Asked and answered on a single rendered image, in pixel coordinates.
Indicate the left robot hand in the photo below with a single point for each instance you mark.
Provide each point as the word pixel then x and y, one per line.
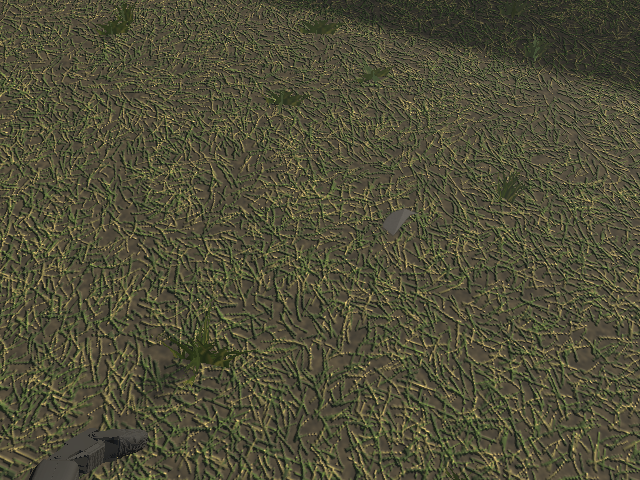
pixel 86 451

